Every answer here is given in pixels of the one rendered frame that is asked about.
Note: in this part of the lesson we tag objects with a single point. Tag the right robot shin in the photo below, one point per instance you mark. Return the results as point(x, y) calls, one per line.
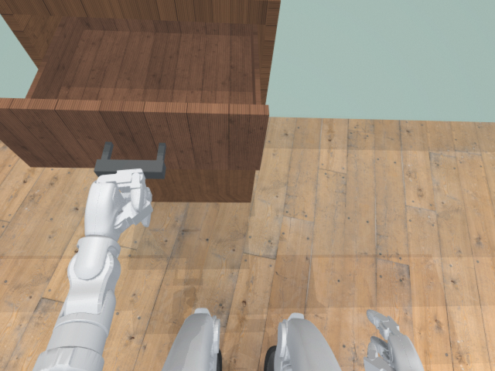
point(280, 365)

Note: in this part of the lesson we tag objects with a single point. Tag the handle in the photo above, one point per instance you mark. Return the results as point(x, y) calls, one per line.
point(152, 169)

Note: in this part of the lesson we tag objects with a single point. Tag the robot left thigh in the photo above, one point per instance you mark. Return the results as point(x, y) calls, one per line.
point(196, 341)

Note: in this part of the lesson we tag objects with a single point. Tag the robot right hand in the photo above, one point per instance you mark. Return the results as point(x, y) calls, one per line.
point(398, 354)

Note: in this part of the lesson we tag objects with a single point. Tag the robot left hand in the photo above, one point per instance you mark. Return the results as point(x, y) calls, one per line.
point(105, 202)

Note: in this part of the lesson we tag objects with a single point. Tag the left robot forearm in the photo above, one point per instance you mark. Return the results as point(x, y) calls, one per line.
point(84, 322)

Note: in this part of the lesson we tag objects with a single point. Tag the cabinet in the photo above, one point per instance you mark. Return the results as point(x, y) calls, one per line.
point(34, 23)

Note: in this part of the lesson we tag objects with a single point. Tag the drawer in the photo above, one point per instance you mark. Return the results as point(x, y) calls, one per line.
point(136, 83)

